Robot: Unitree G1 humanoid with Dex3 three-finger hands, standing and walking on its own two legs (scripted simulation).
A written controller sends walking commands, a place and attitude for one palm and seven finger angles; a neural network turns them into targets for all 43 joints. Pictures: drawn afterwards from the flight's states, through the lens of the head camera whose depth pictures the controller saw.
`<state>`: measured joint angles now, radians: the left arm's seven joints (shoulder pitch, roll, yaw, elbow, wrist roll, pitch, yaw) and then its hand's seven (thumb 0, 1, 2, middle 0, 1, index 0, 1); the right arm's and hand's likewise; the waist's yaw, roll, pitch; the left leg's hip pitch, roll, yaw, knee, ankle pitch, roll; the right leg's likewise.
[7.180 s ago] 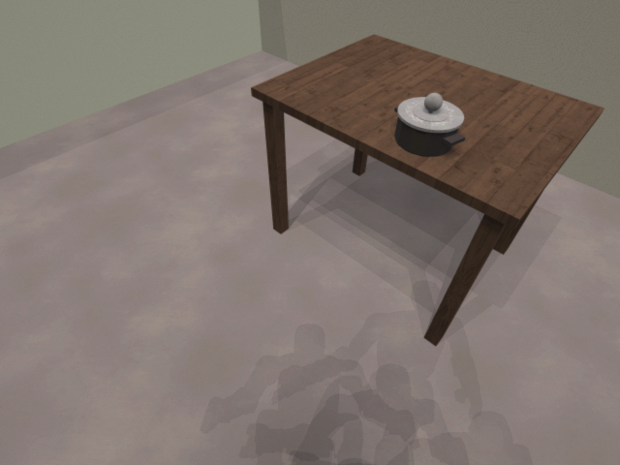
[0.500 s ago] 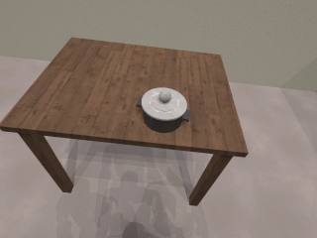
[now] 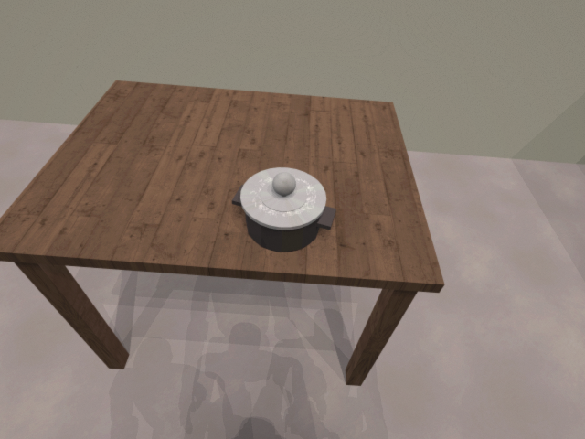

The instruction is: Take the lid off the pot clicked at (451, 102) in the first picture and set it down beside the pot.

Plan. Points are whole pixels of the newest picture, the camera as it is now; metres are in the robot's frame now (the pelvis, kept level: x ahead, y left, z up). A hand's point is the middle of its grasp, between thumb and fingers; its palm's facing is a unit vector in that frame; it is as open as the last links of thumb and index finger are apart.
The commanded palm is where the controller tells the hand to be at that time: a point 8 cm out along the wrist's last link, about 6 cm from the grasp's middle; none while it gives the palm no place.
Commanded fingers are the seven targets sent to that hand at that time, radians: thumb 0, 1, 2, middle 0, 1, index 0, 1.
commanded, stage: shuffle to correct the standing spot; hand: left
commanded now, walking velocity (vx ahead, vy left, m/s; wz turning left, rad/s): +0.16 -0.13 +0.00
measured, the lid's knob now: (284, 183) +0.56 +0.06 +0.02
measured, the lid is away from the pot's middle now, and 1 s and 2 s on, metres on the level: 0.00 0.00 0.00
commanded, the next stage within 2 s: come to a stop and stand still in 0.36 s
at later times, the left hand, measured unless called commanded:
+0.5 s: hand out of the picture +0.11 +0.13 -0.18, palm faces +0.01 -0.97 -0.22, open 7.3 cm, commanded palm none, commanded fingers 0.00 0.90 0.90 -0.20 -0.30 -0.20 -0.30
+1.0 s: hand out of the picture +0.13 +0.10 -0.17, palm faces +0.04 -0.97 -0.25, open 7.3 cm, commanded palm none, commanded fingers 0.00 0.90 0.90 -0.20 -0.30 -0.20 -0.30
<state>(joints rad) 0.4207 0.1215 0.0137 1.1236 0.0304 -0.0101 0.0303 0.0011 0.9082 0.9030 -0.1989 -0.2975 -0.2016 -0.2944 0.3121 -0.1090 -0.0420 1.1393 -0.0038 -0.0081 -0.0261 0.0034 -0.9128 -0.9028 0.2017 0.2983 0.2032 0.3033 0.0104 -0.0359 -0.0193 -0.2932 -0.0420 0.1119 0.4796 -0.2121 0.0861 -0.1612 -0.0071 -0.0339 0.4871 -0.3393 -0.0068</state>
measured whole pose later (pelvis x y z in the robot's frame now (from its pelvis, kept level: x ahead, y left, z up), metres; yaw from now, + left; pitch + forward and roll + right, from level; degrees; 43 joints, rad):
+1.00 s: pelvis +0.10 -0.09 +0.00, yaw -1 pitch -2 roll +0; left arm 0.25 0.18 0.02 1.00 0.03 0.01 0.05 0.01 0.91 0.90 -0.20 -0.30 -0.21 -0.29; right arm 0.14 -0.16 -0.04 0.98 0.00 0.02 -0.03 0.00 -0.91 -0.90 0.20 0.30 0.20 0.30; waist 0.03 0.00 0.07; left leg -0.25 0.01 0.08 0.54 -0.26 0.01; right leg -0.26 -0.03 -0.06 0.56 -0.26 -0.01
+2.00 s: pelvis +0.13 -0.07 +0.00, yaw -1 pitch +0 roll +0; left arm 0.30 0.16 -0.01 1.06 0.02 -0.01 0.05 0.01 0.92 0.90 -0.20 -0.30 -0.20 -0.29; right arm 0.28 -0.15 0.00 1.09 0.00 -0.03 -0.03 0.01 -0.94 -0.90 0.20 0.30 0.20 0.30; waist 0.00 -0.03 0.02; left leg -0.20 -0.02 0.08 0.48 -0.29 0.05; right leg -0.20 -0.03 -0.02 0.48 -0.27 0.02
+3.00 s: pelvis +0.11 -0.07 +0.00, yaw -1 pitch -1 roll +0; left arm 0.27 0.18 0.02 1.03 0.02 0.02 0.05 0.00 0.91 0.90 -0.20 -0.30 -0.20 -0.29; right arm 0.23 -0.14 -0.03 1.09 0.00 0.00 -0.04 0.01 -0.93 -0.90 0.20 0.30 0.20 0.30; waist 0.01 -0.04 0.07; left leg -0.22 -0.01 0.09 0.50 -0.27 0.04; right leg -0.25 -0.02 0.00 0.52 -0.26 0.01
